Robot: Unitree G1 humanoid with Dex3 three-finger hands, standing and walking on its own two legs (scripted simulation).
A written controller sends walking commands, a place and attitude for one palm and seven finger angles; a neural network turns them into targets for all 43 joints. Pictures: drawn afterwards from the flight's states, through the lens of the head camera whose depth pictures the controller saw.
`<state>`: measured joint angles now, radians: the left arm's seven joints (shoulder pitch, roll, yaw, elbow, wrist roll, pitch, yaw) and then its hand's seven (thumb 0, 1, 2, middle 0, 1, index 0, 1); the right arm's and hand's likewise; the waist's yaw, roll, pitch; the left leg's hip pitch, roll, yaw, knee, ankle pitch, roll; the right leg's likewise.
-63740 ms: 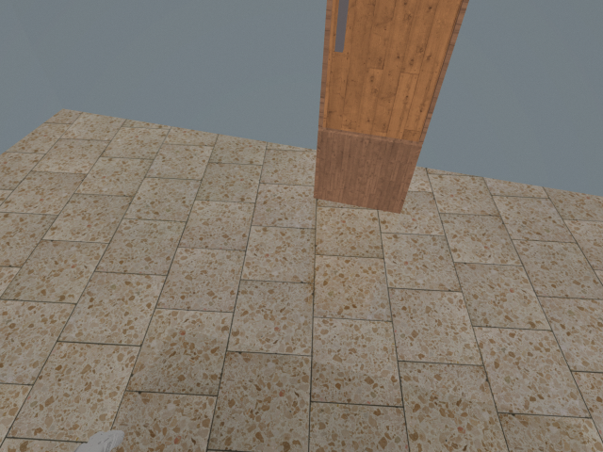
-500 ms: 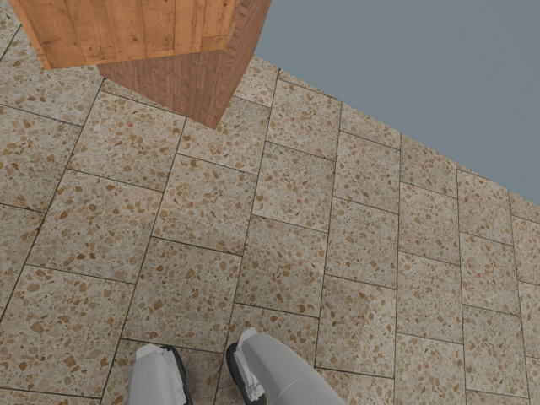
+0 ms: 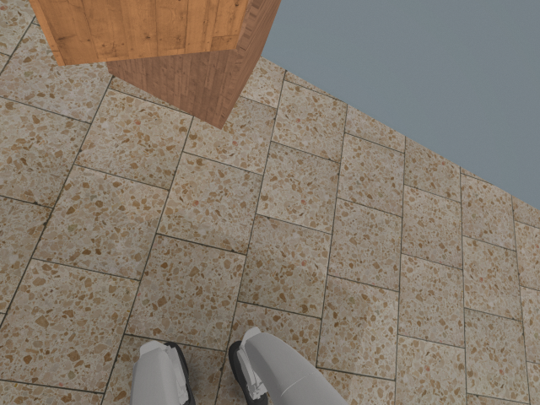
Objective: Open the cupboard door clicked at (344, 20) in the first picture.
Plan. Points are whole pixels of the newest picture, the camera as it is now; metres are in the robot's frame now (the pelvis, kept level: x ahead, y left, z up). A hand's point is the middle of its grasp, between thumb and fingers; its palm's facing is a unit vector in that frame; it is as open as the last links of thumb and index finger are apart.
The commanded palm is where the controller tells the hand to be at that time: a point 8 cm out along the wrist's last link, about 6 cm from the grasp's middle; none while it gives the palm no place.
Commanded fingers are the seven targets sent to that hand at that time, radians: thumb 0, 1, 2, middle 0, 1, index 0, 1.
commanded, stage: move the hooked fingers beside the handle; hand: left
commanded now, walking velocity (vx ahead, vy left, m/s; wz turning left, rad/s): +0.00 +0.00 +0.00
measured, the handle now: out of the picture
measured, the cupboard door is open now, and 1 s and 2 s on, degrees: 43 43 43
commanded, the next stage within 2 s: none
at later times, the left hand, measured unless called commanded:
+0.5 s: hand out of the picture +0.66 +0.17 +0.16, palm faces +0.09 -1.00 +0.00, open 14.0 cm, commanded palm +0.70 +0.14 +0.15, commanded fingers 0.00 -0.50 0.30 -0.30 -1.20 -0.30 -1.20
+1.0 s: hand out of the picture +0.67 +0.17 +0.16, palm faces +0.09 -1.00 +0.01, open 14.0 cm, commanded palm +0.70 +0.15 +0.15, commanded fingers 0.00 -0.50 0.30 -0.30 -1.20 -0.30 -1.20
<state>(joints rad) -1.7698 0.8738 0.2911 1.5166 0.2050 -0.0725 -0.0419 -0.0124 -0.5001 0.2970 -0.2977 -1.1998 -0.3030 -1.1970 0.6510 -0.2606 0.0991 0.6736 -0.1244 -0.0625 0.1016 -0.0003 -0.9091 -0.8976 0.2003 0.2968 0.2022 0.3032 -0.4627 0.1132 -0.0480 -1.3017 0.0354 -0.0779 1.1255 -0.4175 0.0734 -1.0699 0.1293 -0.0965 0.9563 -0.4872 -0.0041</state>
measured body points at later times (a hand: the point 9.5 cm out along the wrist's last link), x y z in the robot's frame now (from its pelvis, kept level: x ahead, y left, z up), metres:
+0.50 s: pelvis -0.01 +0.00 +0.00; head +0.21 +0.05 +0.39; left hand +0.65 +0.22 +0.16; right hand -0.17 -0.20 -0.03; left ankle +0.03 +0.06 -0.65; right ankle -0.03 -0.13 -0.65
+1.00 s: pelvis +0.00 +0.00 +0.00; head +0.23 +0.04 +0.39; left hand +0.66 +0.22 +0.16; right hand -0.17 -0.20 -0.03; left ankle +0.03 +0.06 -0.65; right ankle -0.03 -0.13 -0.65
